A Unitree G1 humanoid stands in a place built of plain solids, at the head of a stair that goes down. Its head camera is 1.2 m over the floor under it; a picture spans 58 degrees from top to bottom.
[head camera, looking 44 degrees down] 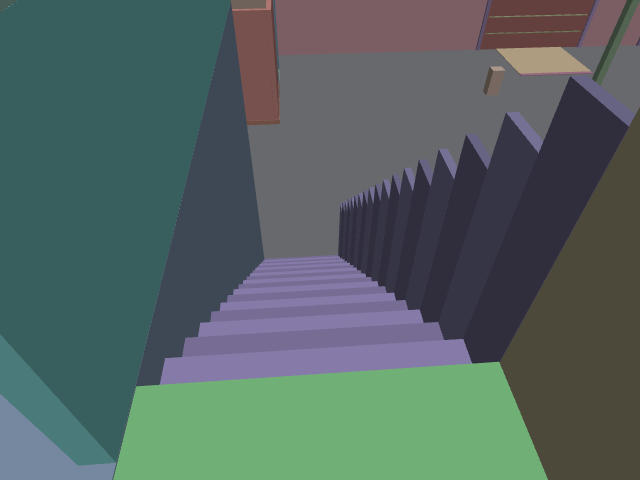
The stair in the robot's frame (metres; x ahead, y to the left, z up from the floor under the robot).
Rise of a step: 0.19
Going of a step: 0.21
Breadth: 1.10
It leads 4 degrees to the left of straight ahead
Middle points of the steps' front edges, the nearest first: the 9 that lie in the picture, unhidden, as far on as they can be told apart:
0.66 0.00 0.00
0.87 0.01 -0.19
1.08 0.03 -0.39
1.30 0.04 -0.58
1.51 0.06 -0.77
1.72 0.07 -0.97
1.93 0.09 -1.16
2.15 0.11 -1.35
2.36 0.12 -1.55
